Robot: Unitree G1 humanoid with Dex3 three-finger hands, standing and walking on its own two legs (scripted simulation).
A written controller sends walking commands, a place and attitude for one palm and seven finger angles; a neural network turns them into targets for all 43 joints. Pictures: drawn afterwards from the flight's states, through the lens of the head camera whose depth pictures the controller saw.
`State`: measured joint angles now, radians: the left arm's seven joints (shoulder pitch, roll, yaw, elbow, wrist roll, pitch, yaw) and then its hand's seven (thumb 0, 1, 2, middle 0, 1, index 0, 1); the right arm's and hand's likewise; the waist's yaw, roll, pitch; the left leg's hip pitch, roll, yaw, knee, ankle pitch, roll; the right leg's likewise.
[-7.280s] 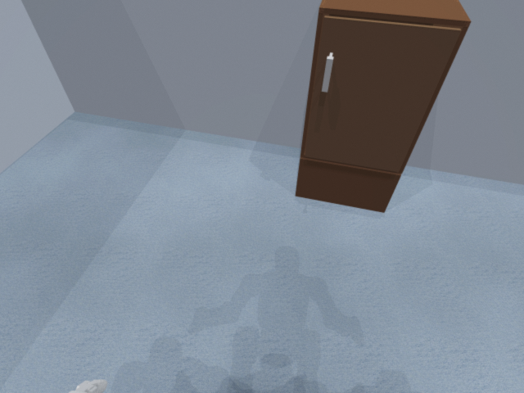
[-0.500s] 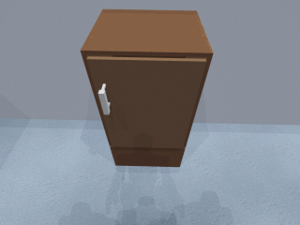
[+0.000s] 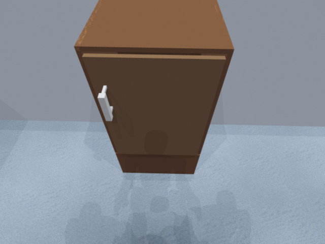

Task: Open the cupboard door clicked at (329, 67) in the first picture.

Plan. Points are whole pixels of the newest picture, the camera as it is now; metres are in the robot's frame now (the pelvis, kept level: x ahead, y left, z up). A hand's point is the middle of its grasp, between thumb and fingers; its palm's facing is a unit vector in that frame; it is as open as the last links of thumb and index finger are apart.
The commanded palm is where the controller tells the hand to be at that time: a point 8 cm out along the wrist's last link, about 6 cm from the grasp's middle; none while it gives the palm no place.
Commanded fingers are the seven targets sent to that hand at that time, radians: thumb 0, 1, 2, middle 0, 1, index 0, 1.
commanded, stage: come to a stop and stand still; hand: left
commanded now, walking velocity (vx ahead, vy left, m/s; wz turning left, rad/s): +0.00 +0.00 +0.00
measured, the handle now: (107, 103) +0.55 +0.24 -0.04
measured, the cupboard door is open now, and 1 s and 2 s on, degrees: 0 0 0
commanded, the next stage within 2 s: look again from close up in 0.66 s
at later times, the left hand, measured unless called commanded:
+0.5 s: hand out of the picture -0.03 +0.21 -0.16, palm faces +0.00 -0.97 -0.24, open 7.4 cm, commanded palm none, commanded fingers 0.00 0.90 0.90 -0.20 -0.30 -0.20 -0.30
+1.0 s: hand out of the picture -0.03 +0.17 -0.17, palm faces +0.02 -0.98 -0.18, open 7.3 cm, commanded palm none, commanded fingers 0.00 0.90 0.90 -0.20 -0.30 -0.20 -0.30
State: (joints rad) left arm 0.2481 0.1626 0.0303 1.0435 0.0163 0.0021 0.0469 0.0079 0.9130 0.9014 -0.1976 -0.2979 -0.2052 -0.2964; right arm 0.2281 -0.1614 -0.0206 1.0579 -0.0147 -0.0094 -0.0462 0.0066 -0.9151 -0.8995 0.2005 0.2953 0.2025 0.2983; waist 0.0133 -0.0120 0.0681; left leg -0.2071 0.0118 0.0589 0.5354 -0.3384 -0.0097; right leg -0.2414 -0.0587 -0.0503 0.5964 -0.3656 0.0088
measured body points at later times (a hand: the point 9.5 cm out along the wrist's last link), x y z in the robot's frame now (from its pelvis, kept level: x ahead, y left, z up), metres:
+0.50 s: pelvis -0.06 +0.02 +0.01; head -0.06 +0.01 +0.46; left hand -0.03 +0.26 -0.14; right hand -0.03 -0.22 -0.15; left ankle -0.03 +0.13 -0.73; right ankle -0.03 -0.12 -0.73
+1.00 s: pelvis -0.03 +0.01 +0.01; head -0.01 +0.00 +0.46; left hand -0.03 +0.23 -0.15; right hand -0.03 -0.21 -0.16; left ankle -0.03 +0.13 -0.73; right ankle -0.03 -0.12 -0.73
